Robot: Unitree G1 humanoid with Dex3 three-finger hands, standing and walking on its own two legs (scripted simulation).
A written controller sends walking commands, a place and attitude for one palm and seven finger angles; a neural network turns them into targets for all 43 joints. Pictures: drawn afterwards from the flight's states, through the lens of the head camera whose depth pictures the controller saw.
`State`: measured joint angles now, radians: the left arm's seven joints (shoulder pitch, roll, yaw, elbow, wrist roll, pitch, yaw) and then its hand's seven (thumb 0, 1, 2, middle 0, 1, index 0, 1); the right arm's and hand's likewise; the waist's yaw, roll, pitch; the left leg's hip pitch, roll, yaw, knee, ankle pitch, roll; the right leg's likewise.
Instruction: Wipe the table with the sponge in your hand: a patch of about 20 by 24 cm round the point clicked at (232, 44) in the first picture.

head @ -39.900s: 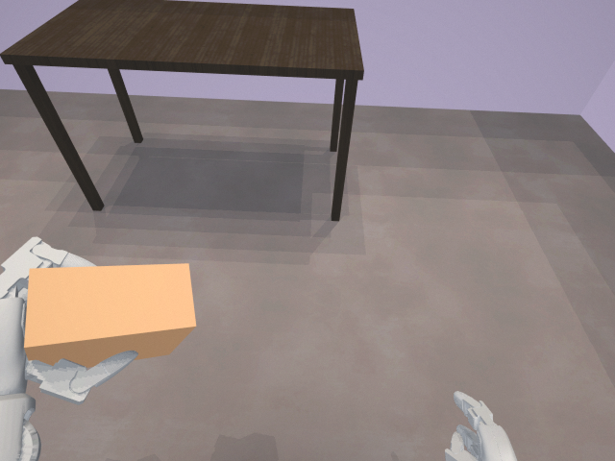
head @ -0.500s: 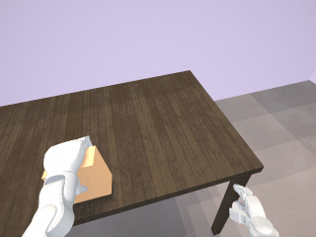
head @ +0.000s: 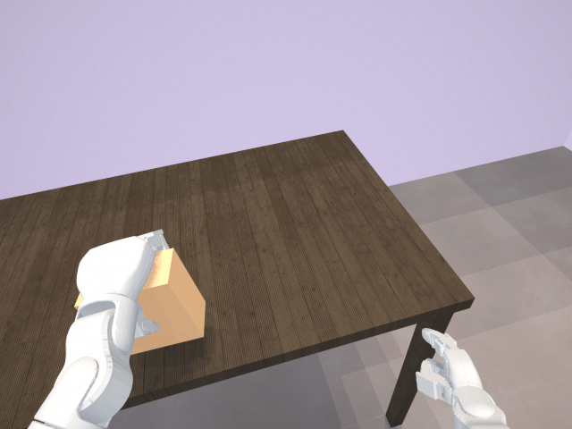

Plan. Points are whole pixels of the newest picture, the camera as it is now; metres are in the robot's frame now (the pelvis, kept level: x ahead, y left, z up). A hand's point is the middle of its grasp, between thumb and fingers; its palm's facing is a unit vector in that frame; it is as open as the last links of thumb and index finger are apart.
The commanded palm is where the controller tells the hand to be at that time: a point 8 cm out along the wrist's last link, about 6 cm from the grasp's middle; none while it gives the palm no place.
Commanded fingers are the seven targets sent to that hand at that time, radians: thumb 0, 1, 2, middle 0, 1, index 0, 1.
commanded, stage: lift the sponge slowly off the table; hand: left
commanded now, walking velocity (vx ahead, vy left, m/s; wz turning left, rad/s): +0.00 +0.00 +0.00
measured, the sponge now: (155, 312) +0.25 +0.25 +0.04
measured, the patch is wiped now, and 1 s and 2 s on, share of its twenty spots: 1.00 1.00 1.00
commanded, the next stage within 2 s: bring the sponge back beside the body in 0.68 s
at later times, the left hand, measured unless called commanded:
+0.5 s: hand (134, 268) +0.26 +0.25 +0.13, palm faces +0.12 -0.13 -0.98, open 10.6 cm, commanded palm +0.22 +0.25 +0.21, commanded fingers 0.00 0.10 1.30 -1.20 -1.60 -1.20 -1.60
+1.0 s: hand (134, 268) +0.26 +0.25 +0.13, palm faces +0.12 -0.15 -0.98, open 10.6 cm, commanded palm +0.21 +0.25 +0.21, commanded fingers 0.00 0.10 1.30 -1.20 -1.60 -1.20 -1.60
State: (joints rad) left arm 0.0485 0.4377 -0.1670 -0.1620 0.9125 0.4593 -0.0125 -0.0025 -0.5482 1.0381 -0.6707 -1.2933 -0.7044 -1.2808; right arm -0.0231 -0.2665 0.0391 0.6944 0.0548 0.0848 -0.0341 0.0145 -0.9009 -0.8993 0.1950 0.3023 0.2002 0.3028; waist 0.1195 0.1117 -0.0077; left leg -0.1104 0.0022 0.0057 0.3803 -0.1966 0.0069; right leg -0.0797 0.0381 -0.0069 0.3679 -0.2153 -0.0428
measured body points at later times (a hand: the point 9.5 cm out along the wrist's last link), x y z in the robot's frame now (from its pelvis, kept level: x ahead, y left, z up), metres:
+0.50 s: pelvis +0.00 -0.01 +0.00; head -0.03 -0.05 +0.45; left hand +0.24 +0.25 +0.19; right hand +0.26 -0.20 -0.08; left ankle +0.01 +0.12 -0.75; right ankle +0.00 -0.10 -0.75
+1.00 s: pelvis +0.00 +0.00 +0.00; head -0.02 -0.05 +0.44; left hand +0.24 +0.25 +0.19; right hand +0.26 -0.20 -0.07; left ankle +0.01 +0.12 -0.75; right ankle +0.00 -0.10 -0.75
